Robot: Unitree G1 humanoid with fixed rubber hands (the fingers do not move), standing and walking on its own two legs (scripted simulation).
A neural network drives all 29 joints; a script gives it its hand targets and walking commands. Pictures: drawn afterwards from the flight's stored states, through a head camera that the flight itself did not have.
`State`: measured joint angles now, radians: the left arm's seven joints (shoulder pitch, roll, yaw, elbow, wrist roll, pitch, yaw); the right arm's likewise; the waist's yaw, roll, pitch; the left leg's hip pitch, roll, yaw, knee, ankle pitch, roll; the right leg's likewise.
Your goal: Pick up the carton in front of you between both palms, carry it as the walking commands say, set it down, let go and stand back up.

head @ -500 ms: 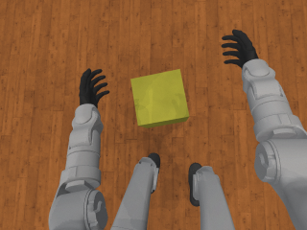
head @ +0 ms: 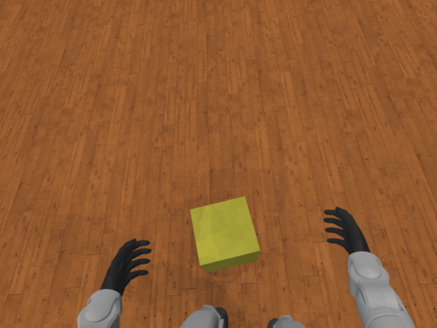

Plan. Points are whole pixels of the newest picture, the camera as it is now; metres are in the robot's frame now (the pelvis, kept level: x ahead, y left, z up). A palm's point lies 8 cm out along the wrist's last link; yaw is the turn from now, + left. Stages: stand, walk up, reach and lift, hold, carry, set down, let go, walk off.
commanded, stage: let go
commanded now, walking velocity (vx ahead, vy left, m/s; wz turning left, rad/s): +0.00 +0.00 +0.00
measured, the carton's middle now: (225, 236) +0.39 +0.08 -0.63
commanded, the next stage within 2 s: stand in 0.74 s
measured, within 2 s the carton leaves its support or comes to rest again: neither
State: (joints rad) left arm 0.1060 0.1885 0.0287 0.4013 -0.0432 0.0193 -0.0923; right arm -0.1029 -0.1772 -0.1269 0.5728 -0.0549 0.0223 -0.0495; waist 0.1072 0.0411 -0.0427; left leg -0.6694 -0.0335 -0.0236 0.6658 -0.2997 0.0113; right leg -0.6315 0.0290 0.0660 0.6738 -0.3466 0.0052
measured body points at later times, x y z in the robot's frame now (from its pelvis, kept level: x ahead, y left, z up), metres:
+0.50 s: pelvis +0.01 -0.01 +0.02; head +0.03 -0.01 +0.47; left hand +0.19 +0.22 -0.05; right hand +0.18 -0.25 -0.05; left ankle +0.00 +0.11 -0.72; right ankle -0.02 -0.12 -0.72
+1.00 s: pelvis +0.00 +0.01 +0.02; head +0.00 +0.03 +0.47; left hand +0.14 +0.28 -0.08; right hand +0.14 -0.28 -0.06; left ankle +0.00 +0.11 -0.72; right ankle -0.02 -0.12 -0.72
